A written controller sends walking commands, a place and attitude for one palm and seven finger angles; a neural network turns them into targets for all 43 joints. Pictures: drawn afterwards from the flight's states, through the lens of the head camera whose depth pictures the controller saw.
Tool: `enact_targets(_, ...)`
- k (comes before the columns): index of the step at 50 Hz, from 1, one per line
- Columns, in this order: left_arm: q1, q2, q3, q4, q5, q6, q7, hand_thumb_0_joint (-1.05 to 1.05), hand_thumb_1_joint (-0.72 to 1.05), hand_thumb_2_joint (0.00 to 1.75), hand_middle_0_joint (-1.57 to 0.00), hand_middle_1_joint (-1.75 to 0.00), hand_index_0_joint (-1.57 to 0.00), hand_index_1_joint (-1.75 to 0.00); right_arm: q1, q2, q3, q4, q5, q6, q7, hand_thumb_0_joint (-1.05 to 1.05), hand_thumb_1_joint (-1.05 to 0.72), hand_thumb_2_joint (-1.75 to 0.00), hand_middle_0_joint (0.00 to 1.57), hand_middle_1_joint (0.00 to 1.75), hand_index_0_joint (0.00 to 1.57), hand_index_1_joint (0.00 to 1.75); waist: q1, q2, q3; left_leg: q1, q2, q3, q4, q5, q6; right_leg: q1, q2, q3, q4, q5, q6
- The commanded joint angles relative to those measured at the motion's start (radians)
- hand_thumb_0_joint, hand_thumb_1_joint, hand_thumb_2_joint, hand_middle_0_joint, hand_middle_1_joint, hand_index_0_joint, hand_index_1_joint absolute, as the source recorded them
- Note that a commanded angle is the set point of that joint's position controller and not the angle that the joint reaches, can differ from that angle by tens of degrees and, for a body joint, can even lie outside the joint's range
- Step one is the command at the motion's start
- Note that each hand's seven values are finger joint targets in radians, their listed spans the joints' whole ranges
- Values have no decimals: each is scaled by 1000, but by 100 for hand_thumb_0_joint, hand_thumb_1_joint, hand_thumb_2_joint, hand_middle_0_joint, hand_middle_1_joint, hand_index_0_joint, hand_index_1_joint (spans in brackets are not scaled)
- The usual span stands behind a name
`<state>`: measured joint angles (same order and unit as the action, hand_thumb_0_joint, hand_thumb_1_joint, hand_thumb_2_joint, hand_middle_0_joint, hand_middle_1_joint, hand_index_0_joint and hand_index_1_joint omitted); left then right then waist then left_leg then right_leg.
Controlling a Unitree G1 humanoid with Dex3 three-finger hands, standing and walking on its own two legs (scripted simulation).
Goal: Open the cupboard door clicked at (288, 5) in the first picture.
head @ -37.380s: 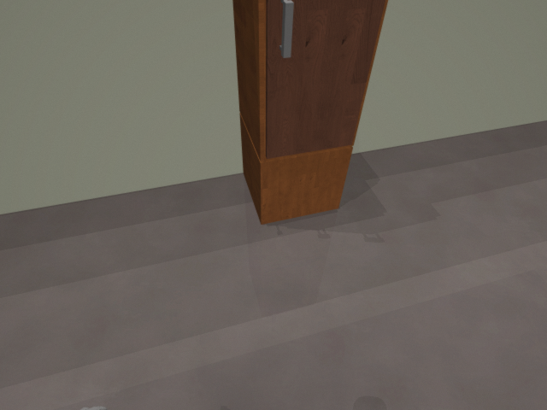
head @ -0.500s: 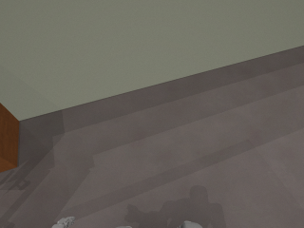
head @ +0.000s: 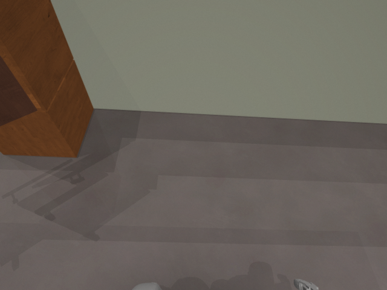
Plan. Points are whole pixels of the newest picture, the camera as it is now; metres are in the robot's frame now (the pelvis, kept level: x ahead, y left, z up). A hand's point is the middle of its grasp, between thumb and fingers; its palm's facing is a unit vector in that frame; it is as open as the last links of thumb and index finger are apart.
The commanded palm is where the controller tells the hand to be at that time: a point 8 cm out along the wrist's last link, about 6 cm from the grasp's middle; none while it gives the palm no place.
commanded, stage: turn to face it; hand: left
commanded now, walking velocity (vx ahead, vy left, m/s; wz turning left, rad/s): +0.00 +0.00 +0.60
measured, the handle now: out of the picture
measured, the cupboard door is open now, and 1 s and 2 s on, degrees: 41 41 41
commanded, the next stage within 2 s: take the last steps up to it in 1.24 s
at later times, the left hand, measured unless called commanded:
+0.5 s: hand out of the picture +0.06 +0.19 -0.14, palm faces +0.27 -0.93 -0.26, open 7.4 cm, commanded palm none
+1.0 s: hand out of the picture -0.05 +0.25 -0.15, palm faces +0.57 -0.79 -0.23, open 7.4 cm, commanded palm none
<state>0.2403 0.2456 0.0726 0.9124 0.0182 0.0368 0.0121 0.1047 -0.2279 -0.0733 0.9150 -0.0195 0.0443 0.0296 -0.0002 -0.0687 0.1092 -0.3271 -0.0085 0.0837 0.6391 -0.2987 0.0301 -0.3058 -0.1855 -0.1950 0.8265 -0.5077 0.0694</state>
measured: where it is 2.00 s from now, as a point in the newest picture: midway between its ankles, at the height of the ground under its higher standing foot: outside the picture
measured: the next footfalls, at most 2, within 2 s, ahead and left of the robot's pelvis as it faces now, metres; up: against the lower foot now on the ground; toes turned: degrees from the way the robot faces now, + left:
right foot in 0.40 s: +0.06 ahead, -0.14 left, +0.00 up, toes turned +11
left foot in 0.74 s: +0.01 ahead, +0.12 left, +0.00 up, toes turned +33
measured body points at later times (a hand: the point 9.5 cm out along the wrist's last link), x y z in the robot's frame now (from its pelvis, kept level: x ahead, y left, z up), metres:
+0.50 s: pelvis +0.01 -0.02 +0.01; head +0.06 -0.03 +0.46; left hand +0.05 +0.24 -0.12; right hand +0.13 -0.26 -0.15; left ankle -0.03 +0.08 -0.66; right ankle +0.02 -0.14 -0.72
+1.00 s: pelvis +0.01 +0.03 +0.02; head +0.04 +0.08 +0.47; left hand -0.08 +0.29 -0.14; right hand +0.23 -0.13 -0.11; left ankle -0.02 +0.10 -0.72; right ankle +0.08 -0.13 -0.64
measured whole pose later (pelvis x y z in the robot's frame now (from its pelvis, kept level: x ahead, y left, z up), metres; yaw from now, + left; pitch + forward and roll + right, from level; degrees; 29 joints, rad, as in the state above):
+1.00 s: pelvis +0.01 +0.03 +0.02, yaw +33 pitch +1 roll -2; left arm 0.18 0.25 0.08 0.93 0.02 0.06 0.01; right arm 0.15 -0.20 -0.04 0.93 -0.02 0.02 -0.01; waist 0.01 -0.03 0.09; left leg -0.28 -0.03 0.01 0.48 -0.23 0.07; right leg -0.49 -0.09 -0.02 1.08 -0.38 0.09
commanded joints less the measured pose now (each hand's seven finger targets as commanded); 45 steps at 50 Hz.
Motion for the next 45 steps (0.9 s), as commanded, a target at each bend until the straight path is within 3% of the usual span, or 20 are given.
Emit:
enact_targets(1, -146, 78, 18, -134, -1, -13, 11, 0, 90, 90, -20, -30, -20, -30, 168, -227, -54, -32, -5, -24, -43, 0, -90, -90, 20, 30, 20, 30, -88, 278, -182, 252, 350, -451, -277, 443, 181, -322, 48, 195, 360, -46, 7)
enact_targets(3, -93, 76, 23, -92, 4, -8, 0, 0, 90, 90, -20, -30, -20, -30, 81, -187, -37, -54, -8, -30, -45, 0, -90, -90, 20, 30, 20, 30, -34, 204, -138, 179, 266, -347, -296, 401, 135, -278, 62, 202, 342, 74, 13)
enact_targets(5, -72, 74, 22, -82, 2, -6, 0, 0, 90, 90, -20, -30, -20, -30, 76, -182, -31, -53, -5, -34, -44, 0, -90, -90, 20, 30, 20, 30, -22, 199, -137, 179, 238, -320, -293, 423, 129, -243, 78, 197, 277, 95, 16)
enact_targets(13, -103, 56, 15, -111, -2, -12, 5, 0, 90, 90, -20, -30, -20, -30, 86, -187, -46, -53, -12, -18, -37, 0, -90, -90, 20, 30, 20, 30, -30, 234, -141, 121, 204, -418, -275, 336, 133, -100, 153, 174, -19, 85, 7)
enact_targets(17, -25, 66, 20, -97, -9, -28, 15, 0, 90, 90, -20, -30, -20, -30, 58, -172, -51, -65, -4, -12, -36, 0, -90, -90, 20, 30, 20, 30, 10, 225, -179, 38, 156, -452, -191, 373, 94, 124, 181, 161, -301, 217, -11)
enact_targets(18, 12, 90, 28, -93, -7, -37, 20, 0, 90, 90, -20, -30, -20, -30, 52, -151, -48, -70, 2, -13, -33, 0, -90, -90, 20, 30, 20, 30, 31, 166, -192, -35, 114, -429, -140, 293, 52, 239, 139, 195, -432, 289, -24)
enact_targets(19, 36, 157, 42, -88, 6, -45, 28, 0, 90, 90, -20, -30, -20, -30, 66, -103, -45, -78, 12, -16, -26, 0, -90, -90, 20, 30, 20, 30, 41, -35, -205, -200, 12, -310, 21, 71, -10, 375, -57, 379, -518, 314, -85)
enact_targets(20, 26, 199, 44, -95, 14, -46, 28, 0, 90, 90, -20, -30, -20, -30, 58, -80, -41, -98, 10, -17, -22, 0, -90, -90, 20, 30, 20, 30, 46, -192, -160, -284, -97, -135, 267, -290, -65, 326, -283, 548, -547, 429, -210)
enact_targets(21, 3, 172, 40, -97, 7, -47, 33, 0, 90, 90, -20, -30, -20, -30, 55, -109, -50, -86, 0, -5, -23, 0, -90, -90, 20, 30, 20, 30, 31, -156, -147, -264, -41, -168, 459, -300, -62, 230, -305, 514, -537, 484, -252)
enact_targets(24, -81, 107, 16, -109, 2, -52, 29, 0, 90, 90, -20, -30, -20, -30, 50, -80, -36, -50, 1, 11, -8, 0, -90, -90, 20, 30, 20, 30, -20, -116, -87, -280, 18, -126, 595, -155, -91, 197, -154, 260, -470, 683, -200)
enact_targets(28, -29, 133, 25, -91, 6, -52, 25, 0, 90, 90, -20, -30, -20, -30, -5, -52, -20, -52, 6, 13, 3, 0, -90, -90, 20, 30, 20, 30, 8, -117, -94, -208, 30, -44, 372, -149, -103, 231, -148, 146, -444, 754, -170)
enact_targets(32, 35, 172, 41, -64, 14, -46, 21, 0, 90, 90, -20, -30, -20, -30, -50, -35, -9, -65, 10, 0, 7, 0, -90, -90, 20, 30, 20, 30, 43, -149, -102, -125, 11, 22, 145, -168, -85, 262, -174, 114, -381, 821, -164)
enact_targets(35, 35, 186, 46, -56, 6, -43, 13, 0, 90, 90, -20, -30, -20, -30, 23, -59, -13, -51, 6, -11, 1, 0, -90, -90, 20, 30, 20, 30, -3, -120, -143, 56, -24, 60, -74, -13, -62, 202, -156, 51, -247, 832, -106)
enact_targets(36, 16, 174, 43, -63, -2, -41, 9, 0, 90, 90, -20, -30, -20, -30, 89, -94, -24, -38, 3, -17, 2, 0, -90, -90, 20, 30, 20, 30, -46, -50, -183, 198, 9, 20, -186, 128, -43, 117, -141, 15, -113, 749, -67)
enact_targets(37, 19, 115, 36, -98, -10, -35, 2, 0, 90, 90, -20, -30, -20, -30, 162, -210, -51, -33, -7, -27, -5, 0, -90, -90, 20, 30, 20, 30, -83, 236, -260, 390, 249, -297, -211, 448, 70, -126, -21, -27, 113, 317, 4)
enact_targets(38, -46, 58, 11, -144, -8, -30, 4, 0, 90, 90, -20, -30, -20, -30, 243, -288, -69, -16, -3, -23, -17, 0, -90, -90, 20, 30, 20, 30, -121, 390, -278, 410, 440, -512, -241, 791, 211, -267, 59, 62, 289, -201, 19)
enact_targets(39, -105, 75, 14, -135, 1, -10, 20, 0, 90, 90, -20, -30, -20, -30, 264, -264, -60, 6, 0, -25, -29, 0, -90, -90, 20, 30, 20, 30, -129, 297, -292, 359, 421, -490, -259, 630, 201, -268, 53, 172, 355, -167, 0)
enact_targets(41, -121, 67, 17, -103, -2, -9, 10, 0, 90, 90, -20, -30, -20, -30, 141, -211, -45, -31, -7, -29, -47, 0, -90, -90, 20, 30, 20, 30, -73, 246, -178, 203, 335, -412, -292, 388, 168, -281, 42, 203, 379, -16, 4)
enact_targets(43, -64, 61, 21, -64, 5, -5, -1, 0, 90, 90, -20, -30, -20, -30, 82, -168, -26, -42, -8, -38, -49, 0, -90, -90, 20, 30, 20, 30, -25, 187, -133, 163, 258, -313, -307, 407, 129, -255, 58, 196, 356, 91, 8)
enact_targets(45, -32, 59, 19, -47, 4, -3, -1, 0, 90, 90, -20, -30, -20, -30, 86, -158, -19, -35, -3, -43, -48, 0, -90, -90, 20, 30, 20, 30, -13, 206, -153, 183, 234, -270, -303, 454, 123, -230, 72, 189, 311, 125, 14)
